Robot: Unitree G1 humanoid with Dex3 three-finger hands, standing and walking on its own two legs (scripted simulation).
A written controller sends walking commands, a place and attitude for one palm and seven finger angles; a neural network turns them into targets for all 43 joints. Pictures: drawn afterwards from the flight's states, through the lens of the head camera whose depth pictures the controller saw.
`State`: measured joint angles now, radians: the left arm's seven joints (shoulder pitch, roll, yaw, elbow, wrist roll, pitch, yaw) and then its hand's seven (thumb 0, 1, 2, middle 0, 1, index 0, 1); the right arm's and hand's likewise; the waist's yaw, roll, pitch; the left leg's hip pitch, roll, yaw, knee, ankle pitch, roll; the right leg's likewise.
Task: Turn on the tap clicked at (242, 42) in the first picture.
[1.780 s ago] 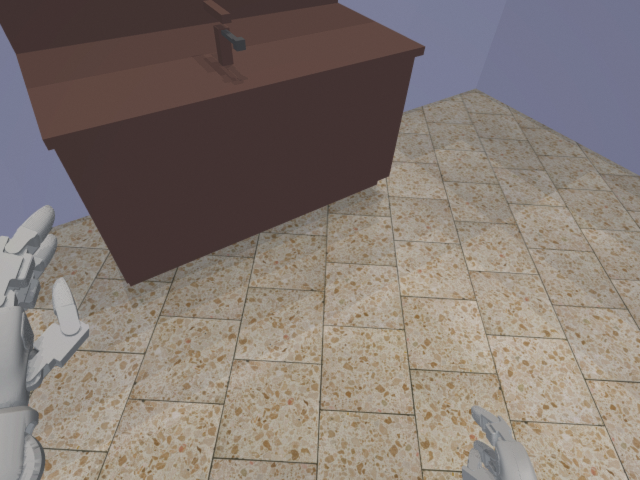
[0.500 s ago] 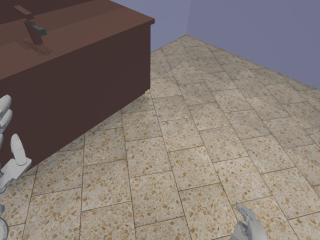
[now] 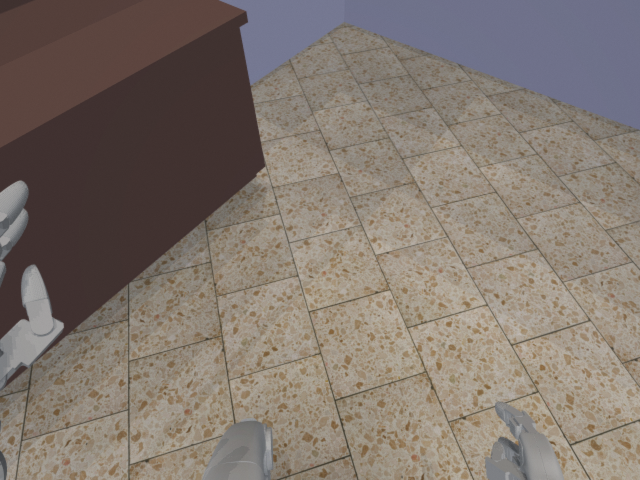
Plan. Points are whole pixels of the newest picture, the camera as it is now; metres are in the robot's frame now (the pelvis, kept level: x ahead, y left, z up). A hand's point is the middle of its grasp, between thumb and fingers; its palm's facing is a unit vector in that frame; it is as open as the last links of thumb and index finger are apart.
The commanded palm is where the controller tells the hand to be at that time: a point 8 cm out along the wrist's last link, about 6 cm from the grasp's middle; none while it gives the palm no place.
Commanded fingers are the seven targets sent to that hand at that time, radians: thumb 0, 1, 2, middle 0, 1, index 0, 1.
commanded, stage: walk to a spot facing it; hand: left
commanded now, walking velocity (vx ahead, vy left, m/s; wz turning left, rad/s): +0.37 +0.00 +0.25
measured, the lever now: out of the picture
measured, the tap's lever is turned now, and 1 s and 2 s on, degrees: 0 0 0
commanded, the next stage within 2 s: turn to face it in 0.56 s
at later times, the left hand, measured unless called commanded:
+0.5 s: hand (88, 170) +0.37 +0.23 +0.21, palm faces +0.46 -0.76 -0.45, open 7.4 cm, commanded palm +0.31 +0.28 +0.18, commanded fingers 0.00 0.90 0.90 -0.20 -0.30 -0.20 -0.30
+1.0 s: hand (105, 133) +0.44 +0.25 +0.19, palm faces +0.59 -0.66 -0.46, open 7.4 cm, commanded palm +0.36 +0.27 +0.18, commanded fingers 0.00 0.90 0.90 -0.20 -0.30 -0.20 -0.30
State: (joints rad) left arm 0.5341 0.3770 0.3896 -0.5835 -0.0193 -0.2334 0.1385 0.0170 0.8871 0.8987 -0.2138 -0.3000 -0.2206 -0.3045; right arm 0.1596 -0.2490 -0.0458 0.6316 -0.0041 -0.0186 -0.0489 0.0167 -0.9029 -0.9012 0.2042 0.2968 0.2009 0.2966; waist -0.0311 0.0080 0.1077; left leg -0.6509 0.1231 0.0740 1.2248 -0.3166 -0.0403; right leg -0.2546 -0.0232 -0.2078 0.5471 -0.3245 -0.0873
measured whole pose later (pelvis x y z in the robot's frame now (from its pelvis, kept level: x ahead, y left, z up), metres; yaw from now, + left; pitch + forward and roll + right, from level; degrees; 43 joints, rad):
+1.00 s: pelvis +0.29 -0.04 -0.01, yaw +17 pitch +1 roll +1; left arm 0.48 0.46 0.45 -0.65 -0.05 -0.23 0.18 0.01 0.89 0.90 -0.21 -0.30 -0.22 -0.30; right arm 0.13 -0.20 -0.06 0.54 0.00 -0.05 -0.06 0.01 -0.90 -0.90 0.20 0.30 0.20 0.30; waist -0.03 -0.06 0.11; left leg -0.37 0.05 0.15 0.64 -0.27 0.03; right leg -0.41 -0.10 -0.11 1.11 -0.59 0.05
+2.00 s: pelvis +0.29 -0.10 +0.00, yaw +34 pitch -1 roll +1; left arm 0.42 0.35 0.33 -0.42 -0.01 -0.22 0.15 0.02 0.89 0.90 -0.20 -0.30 -0.21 -0.30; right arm 0.27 -0.12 0.04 0.67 -0.01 -0.11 -0.05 0.02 -0.90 -0.90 0.21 0.30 0.21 0.30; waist 0.02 0.03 -0.02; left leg -0.20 0.04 0.09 0.56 -0.33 0.00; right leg -0.33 -0.06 -0.15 0.67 -0.39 0.03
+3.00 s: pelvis +0.44 +0.01 +0.01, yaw +35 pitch +1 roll +3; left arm 0.49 0.34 0.36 -0.47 -0.02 -0.23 0.14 0.02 0.89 0.90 -0.21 -0.30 -0.22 -0.30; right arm 0.17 -0.25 -0.04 0.65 0.00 -0.05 -0.05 0.02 -0.90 -0.90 0.21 0.30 0.20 0.30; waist -0.02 0.01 0.08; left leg -0.58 0.09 0.06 1.10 -0.28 -0.03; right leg -0.23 -0.05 -0.19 0.49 -0.27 -0.08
